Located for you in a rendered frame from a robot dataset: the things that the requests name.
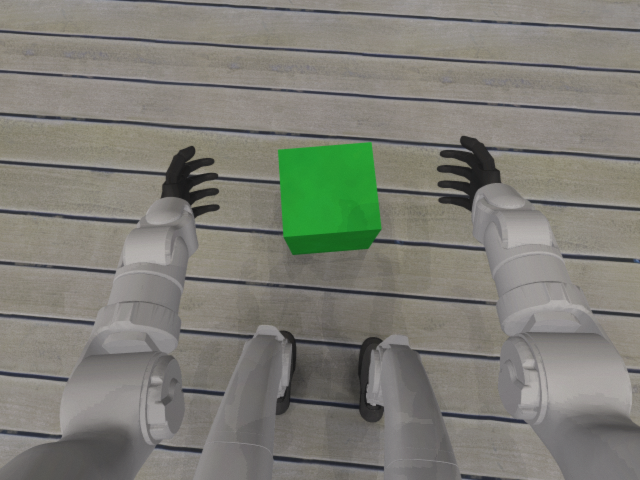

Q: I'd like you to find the right robot forearm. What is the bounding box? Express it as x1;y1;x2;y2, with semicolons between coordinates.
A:
471;183;632;414

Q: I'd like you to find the left robot forearm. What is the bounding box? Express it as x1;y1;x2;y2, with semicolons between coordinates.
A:
60;197;199;434

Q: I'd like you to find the robot right upper arm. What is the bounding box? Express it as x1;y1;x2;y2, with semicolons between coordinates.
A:
498;332;640;480

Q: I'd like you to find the left robot hand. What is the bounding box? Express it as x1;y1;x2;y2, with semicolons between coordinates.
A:
161;146;220;218

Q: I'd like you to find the right robot foot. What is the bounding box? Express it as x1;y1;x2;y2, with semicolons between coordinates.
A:
358;337;384;423

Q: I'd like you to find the robot left upper arm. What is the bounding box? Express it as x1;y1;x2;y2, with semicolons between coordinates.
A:
0;351;185;480

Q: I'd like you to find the carton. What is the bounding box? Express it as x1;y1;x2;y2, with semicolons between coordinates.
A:
278;142;382;255

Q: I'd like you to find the robot left shin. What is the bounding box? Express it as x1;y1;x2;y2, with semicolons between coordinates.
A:
243;325;287;397

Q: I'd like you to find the right robot hand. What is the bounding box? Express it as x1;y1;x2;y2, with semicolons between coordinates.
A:
437;136;501;213

